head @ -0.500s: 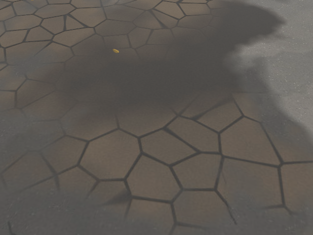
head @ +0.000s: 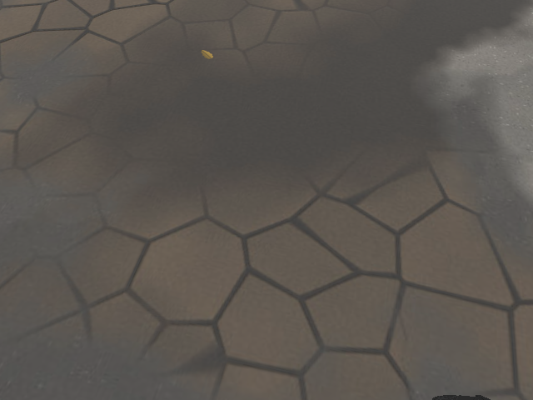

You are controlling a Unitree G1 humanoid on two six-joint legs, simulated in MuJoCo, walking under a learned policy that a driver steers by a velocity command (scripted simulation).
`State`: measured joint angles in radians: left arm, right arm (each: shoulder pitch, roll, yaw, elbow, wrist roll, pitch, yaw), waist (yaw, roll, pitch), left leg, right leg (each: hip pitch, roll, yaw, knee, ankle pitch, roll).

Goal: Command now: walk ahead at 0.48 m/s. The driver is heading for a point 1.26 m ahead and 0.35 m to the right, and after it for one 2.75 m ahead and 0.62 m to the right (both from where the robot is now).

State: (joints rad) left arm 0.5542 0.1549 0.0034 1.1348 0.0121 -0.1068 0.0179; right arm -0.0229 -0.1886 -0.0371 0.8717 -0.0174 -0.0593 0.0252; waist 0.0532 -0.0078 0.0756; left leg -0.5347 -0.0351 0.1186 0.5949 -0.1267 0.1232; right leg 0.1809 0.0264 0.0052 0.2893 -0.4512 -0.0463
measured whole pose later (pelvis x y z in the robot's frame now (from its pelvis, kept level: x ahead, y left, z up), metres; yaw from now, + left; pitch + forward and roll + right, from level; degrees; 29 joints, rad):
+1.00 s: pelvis +0.26 +0.01 +0.02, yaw +1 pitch -2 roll +0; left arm 0.29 0.14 0.01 1.12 0.01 -0.01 0.03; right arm 0.35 -0.12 0.02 1.14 -0.01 -0.02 -0.04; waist 0.01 -0.01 0.03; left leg -0.12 -0.01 0.02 0.42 -0.27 0.02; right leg -0.23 0.02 -0.07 0.39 -0.14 -0.05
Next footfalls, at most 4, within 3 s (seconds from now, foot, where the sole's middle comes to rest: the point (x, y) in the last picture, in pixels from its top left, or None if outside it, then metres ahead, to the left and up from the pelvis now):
0.02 left None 0.19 0.07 -0.76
0.50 right None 0.35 -0.08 -0.76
0.76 left None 0.27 0.12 -0.76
1.44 right None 0.43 -0.12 -0.76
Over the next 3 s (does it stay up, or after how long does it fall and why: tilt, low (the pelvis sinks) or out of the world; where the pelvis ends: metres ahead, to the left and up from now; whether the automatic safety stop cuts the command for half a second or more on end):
stays up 1.09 -0.35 0.00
